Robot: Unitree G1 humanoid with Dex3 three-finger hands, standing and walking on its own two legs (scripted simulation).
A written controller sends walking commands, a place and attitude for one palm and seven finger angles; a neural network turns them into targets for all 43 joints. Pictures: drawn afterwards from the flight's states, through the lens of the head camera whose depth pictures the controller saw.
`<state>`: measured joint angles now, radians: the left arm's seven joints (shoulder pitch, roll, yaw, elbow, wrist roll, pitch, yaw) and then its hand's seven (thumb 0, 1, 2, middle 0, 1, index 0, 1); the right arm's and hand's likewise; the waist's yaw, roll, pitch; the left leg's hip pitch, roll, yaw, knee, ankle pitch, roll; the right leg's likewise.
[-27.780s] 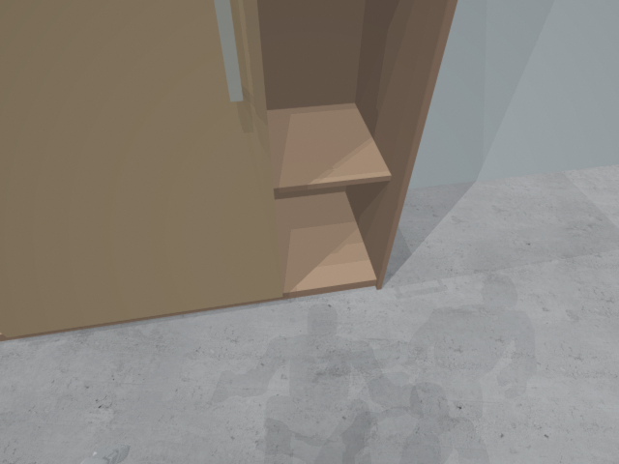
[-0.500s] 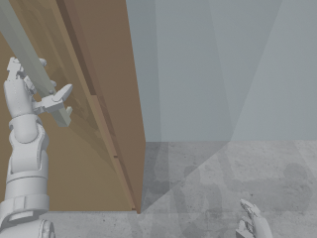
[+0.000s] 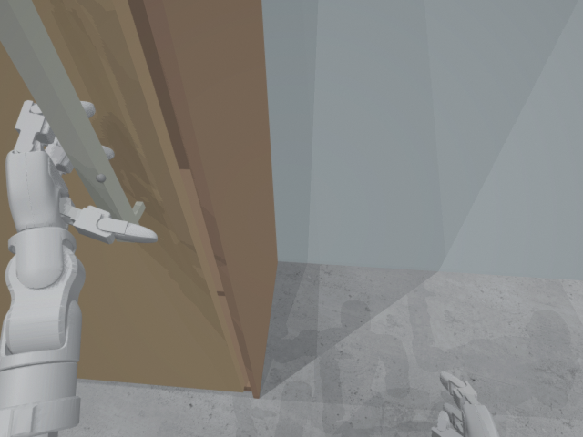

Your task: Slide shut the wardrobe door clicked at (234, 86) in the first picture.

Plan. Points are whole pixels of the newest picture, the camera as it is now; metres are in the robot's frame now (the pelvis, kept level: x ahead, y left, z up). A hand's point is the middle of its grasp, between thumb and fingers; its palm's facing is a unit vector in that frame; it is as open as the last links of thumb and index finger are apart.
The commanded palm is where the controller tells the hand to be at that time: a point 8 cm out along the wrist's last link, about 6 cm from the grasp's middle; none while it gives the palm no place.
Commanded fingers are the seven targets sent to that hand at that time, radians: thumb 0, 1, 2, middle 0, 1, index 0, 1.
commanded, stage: slip the hand off the handle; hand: left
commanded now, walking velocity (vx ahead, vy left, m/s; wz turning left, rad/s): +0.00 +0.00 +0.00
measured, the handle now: (84, 120) +0.35 +0.27 +0.27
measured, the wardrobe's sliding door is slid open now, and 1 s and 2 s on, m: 0.02 0.03 0.03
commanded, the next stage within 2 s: draw the hand back to the body in 1.22 s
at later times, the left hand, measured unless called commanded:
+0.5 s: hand (32, 185) +0.30 +0.33 +0.22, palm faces +0.53 -0.82 -0.23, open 14.7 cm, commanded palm +0.26 +0.37 +0.22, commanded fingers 0.00 -0.55 0.20 -0.25 -1.15 -0.25 -1.15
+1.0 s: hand out of the picture +0.23 +0.34 +0.22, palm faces +0.53 -0.82 -0.22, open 14.7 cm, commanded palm +0.18 +0.37 +0.22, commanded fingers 0.00 -0.55 0.20 -0.25 -1.15 -0.25 -1.15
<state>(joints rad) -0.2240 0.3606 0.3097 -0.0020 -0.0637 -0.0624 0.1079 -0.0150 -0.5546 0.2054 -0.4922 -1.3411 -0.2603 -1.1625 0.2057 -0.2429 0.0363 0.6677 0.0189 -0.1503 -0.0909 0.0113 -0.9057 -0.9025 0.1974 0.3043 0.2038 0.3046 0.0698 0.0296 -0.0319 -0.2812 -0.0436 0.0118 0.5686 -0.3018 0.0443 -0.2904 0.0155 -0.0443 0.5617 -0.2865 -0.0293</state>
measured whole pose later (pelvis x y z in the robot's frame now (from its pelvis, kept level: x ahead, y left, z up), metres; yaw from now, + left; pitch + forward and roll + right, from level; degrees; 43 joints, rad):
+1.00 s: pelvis +0.00 +0.01 +0.00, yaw +0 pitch +1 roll -1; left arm 0.06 0.44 0.58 -0.15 -0.22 -0.06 -0.08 -0.02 -0.56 0.20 -0.26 -1.15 -0.26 -1.15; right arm 0.21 -0.23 0.04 0.65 0.02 -0.16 -0.13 0.01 -0.91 -0.90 0.20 0.30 0.20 0.30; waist 0.10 0.03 -0.06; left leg -0.30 -0.05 0.02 0.62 -0.33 0.06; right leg -0.30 0.01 -0.04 0.59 -0.30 -0.01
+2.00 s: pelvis +0.00 -0.02 +0.00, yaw +1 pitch -3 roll -1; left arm 0.34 0.40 0.46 -0.36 -0.19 0.08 -0.01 -0.02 -0.36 0.30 -0.25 -1.04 -0.25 -1.04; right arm 0.19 -0.26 0.04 0.60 0.04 -0.27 -0.07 0.01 -0.90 -0.90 0.20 0.30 0.20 0.30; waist 0.09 0.05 -0.03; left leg -0.21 -0.01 -0.03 0.57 -0.30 0.02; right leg -0.19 0.05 -0.08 0.50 -0.27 -0.05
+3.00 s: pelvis +0.01 +0.01 +0.01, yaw +0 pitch -4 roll -1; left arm 0.44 0.35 0.32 -0.40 -0.07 -0.07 0.11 0.01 0.88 0.90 -0.21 -0.30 -0.21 -0.30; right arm 0.21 -0.21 0.03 0.63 0.01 -0.12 -0.06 0.01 -0.91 -0.90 0.20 0.30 0.20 0.30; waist 0.08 0.06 0.00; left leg -0.10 -0.05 0.02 0.45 -0.27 0.05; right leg -0.11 0.02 -0.03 0.43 -0.25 -0.02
